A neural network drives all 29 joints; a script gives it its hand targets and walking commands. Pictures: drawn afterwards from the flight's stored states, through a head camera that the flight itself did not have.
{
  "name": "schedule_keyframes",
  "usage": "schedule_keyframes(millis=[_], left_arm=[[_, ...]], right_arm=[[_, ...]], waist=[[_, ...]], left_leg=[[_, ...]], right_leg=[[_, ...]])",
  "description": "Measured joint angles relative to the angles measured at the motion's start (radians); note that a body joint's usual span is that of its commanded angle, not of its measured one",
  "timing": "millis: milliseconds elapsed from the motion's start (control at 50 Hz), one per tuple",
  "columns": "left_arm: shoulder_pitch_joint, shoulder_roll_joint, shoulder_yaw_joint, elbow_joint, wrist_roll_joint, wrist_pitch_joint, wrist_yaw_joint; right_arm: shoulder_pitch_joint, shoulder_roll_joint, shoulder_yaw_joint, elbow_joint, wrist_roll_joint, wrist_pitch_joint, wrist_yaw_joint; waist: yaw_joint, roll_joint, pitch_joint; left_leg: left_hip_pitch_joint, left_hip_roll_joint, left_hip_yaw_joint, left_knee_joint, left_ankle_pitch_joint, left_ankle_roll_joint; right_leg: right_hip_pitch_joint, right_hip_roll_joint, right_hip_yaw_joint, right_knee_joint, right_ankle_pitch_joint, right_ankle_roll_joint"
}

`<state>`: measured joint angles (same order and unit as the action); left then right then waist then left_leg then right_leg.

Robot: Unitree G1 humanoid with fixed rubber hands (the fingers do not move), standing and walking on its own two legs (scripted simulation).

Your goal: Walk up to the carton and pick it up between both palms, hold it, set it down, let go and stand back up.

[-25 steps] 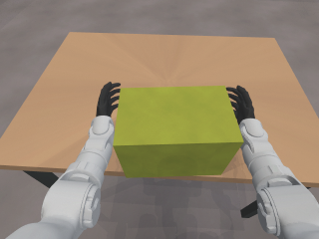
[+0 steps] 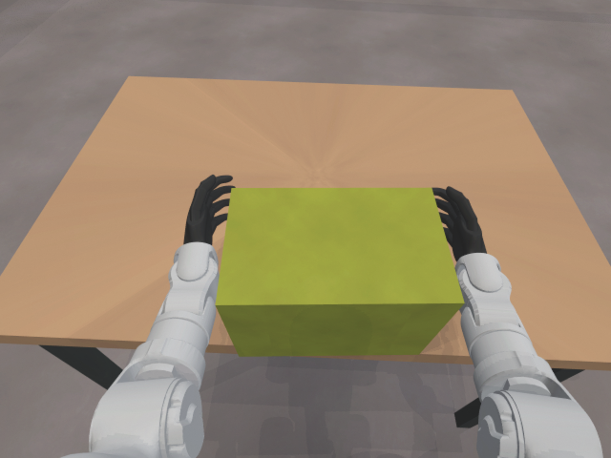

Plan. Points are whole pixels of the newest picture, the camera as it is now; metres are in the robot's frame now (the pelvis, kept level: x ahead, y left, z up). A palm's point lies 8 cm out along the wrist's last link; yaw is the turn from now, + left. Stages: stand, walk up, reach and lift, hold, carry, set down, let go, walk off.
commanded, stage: reach and lift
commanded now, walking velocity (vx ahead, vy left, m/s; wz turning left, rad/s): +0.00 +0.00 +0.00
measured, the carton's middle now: (330, 276) +0.36 -0.03 +0.01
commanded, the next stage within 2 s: none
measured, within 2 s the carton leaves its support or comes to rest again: leaves its support in 0.30 s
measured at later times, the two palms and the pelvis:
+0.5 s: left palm (184, 226) +0.39 +0.16 +0.10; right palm (465, 237) +0.37 -0.20 +0.09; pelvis +0.00 +0.01 +0.00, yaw +1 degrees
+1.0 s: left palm (183, 229) +0.38 +0.17 +0.10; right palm (461, 246) +0.37 -0.19 +0.08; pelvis -0.01 +0.00 +0.00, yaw +1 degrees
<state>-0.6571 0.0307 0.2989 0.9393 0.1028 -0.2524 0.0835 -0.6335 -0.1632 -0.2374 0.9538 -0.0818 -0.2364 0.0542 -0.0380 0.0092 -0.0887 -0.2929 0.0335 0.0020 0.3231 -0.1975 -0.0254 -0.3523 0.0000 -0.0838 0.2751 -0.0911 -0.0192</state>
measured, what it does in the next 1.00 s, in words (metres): stands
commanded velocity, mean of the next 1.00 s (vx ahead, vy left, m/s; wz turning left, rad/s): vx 0.00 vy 0.00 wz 0.00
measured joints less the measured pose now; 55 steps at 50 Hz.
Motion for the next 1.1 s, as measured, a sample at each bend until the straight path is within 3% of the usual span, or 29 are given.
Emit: schedule_keyframes(millis=[220, 360, 520, 640, 760, 880, 1020, 1100], left_arm=[[0.075, -0.046, -0.021, -0.142, 0.032, 0.076, 0.015], [0.099, -0.050, -0.048, -0.184, 0.033, 0.014, 0.022], [0.018, -0.044, 0.004, -0.081, 0.100, -0.110, 0.010], [-0.016, -0.027, 0.009, -0.020, 0.099, -0.122, 0.007], [-0.028, 0.001, -0.030, -0.016, 0.041, -0.072, 0.013], [-0.008, 0.021, -0.084, -0.068, -0.027, 0.017, 0.020], [0.061, 0.038, -0.146, -0.252, -0.113, 0.167, 0.029], [0.090, 0.038, -0.144, -0.394, -0.113, 0.297, 0.025]], right_arm=[[0.062, -0.025, 0.043, -0.029, 0.034, -0.023, 0.001], [0.090, -0.030, 0.060, -0.024, 0.032, -0.143, -0.035], [0.000, -0.023, -0.043, 0.169, -0.060, -0.345, -0.061], [-0.043, -0.023, -0.077, 0.267, -0.092, -0.388, -0.075], [-0.048, -0.022, -0.017, 0.235, -0.041, -0.316, -0.082], [-0.005, -0.026, 0.085, 0.112, 0.055, -0.184, -0.092], [0.089, -0.041, 0.191, -0.151, 0.197, 0.019, -0.118], [0.124, -0.045, 0.207, -0.300, 0.237, 0.149, -0.135]], waist=[[0.001, -0.014, -0.003], [0.001, -0.024, -0.031], [0.022, -0.043, -0.028], [0.032, -0.057, -0.034], [0.033, -0.059, -0.044], [0.029, -0.045, -0.051], [0.010, -0.015, -0.043], [-0.003, -0.011, -0.030]], left_leg=[[0.024, 0.006, -0.005, 0.013, -0.025, 0.003], [-0.001, 0.003, -0.012, 0.028, -0.026, 0.004], [0.001, -0.008, -0.010, 0.008, 0.004, 0.008], [-0.030, -0.011, -0.002, 0.002, 0.025, 0.008], [-0.073, -0.007, 0.005, 0.010, 0.033, 0.007], [-0.085, -0.002, 0.000, 0.020, 0.028, 0.004], [-0.048, 0.000, -0.016, 0.041, 0.003, 0.005], [0.001, -0.002, -0.023, 0.041, -0.010, 0.008]], right_leg=[[0.042, 0.006, -0.005, -0.022, -0.007, 0.006], [0.028, 0.003, -0.011, -0.024, -0.001, 0.009], [0.028, -0.007, -0.009, -0.040, 0.027, 0.009], [-0.006, -0.009, -0.002, -0.045, 0.049, 0.005], [-0.051, -0.005, 0.005, -0.040, 0.061, 0.001], [-0.057, -0.001, 0.001, -0.038, 0.058, -0.001], [-0.013, 0.000, -0.015, -0.020, 0.029, 0.002], [0.034, -0.003, -0.021, -0.011, 0.009, 0.005]])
